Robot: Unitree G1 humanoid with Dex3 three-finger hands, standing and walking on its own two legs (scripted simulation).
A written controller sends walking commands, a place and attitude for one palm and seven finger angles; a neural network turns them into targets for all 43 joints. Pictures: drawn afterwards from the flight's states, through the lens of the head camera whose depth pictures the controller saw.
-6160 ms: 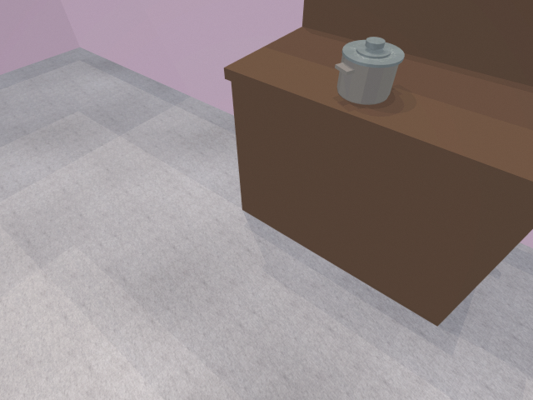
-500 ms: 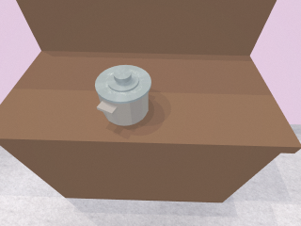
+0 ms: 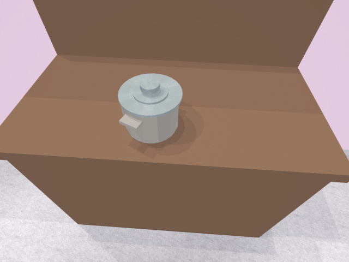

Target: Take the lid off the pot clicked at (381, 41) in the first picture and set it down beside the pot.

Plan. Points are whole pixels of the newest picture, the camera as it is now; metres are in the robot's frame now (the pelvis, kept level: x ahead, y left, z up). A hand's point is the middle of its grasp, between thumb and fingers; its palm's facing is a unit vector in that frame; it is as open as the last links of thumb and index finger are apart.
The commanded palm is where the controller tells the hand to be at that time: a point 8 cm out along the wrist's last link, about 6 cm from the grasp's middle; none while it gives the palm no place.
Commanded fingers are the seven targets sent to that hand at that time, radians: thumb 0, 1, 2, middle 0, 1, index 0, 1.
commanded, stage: lift the closed hand beside the body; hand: left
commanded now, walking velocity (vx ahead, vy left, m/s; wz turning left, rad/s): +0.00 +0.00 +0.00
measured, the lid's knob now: (149, 85) +0.49 +0.11 +0.14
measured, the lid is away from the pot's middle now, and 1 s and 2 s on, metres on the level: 0.00 0.00 0.00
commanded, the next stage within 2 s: raise the hand higher, near the body in 0.54 s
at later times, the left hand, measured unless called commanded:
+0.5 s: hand out of the picture +0.10 +0.21 +0.00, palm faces +0.31 -0.90 -0.30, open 3.1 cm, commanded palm +0.06 +0.26 +0.04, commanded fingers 0.00 0.90 0.90 -1.30 -1.50 -1.30 -1.50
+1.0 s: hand (50, 244) +0.13 +0.23 +0.07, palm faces +0.31 -0.85 -0.42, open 3.1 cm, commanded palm +0.08 +0.26 +0.10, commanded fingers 0.00 0.90 0.90 -1.30 -1.50 -1.30 -1.50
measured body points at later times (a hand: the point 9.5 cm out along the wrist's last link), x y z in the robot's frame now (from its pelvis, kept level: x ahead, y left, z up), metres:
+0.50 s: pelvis -0.02 -0.01 +0.00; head -0.03 -0.02 +0.45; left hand +0.08 +0.26 +0.02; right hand +0.22 -0.20 -0.04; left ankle -0.04 +0.11 -0.74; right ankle +0.00 -0.15 -0.74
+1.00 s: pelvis -0.01 -0.01 +0.00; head -0.02 -0.02 +0.45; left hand +0.11 +0.27 +0.10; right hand +0.19 -0.23 -0.07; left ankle -0.04 +0.11 -0.74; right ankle +0.00 -0.15 -0.74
